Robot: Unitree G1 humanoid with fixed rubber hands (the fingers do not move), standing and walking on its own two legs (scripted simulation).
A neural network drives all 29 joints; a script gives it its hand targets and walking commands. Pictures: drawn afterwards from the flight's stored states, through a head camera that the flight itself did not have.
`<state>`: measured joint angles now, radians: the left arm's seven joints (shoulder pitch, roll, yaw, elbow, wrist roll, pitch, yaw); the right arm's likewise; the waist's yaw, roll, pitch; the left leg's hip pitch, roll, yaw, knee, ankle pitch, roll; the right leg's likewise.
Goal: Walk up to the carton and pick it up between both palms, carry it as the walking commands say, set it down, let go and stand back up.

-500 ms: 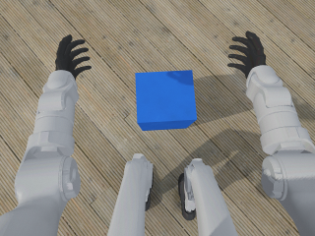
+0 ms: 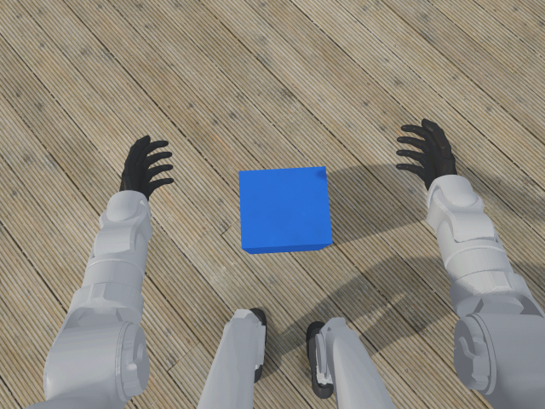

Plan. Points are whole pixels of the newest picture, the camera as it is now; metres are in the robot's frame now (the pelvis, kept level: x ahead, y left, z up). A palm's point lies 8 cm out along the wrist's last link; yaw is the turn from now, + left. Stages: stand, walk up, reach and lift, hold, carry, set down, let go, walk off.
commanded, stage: let go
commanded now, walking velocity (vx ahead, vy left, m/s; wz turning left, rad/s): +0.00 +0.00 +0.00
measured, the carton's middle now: (283, 215) +0.45 +0.02 -0.54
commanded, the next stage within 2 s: stand in 1.02 s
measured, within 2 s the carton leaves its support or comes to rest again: neither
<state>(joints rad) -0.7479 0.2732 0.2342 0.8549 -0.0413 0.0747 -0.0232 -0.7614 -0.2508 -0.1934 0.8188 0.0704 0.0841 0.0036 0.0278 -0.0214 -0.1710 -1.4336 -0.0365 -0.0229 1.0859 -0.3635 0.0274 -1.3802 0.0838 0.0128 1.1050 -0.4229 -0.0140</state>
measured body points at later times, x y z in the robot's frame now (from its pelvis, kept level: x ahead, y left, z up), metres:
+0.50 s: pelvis +0.02 -0.01 +0.09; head +0.08 -0.01 +0.53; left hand +0.22 +0.24 +0.00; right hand +0.25 -0.24 +0.01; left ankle +0.04 +0.10 -0.63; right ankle +0.01 -0.10 -0.63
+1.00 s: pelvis +0.03 -0.01 +0.10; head +0.04 +0.00 +0.55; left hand +0.20 +0.24 +0.01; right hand +0.21 -0.24 +0.03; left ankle +0.04 +0.10 -0.63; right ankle +0.01 -0.10 -0.63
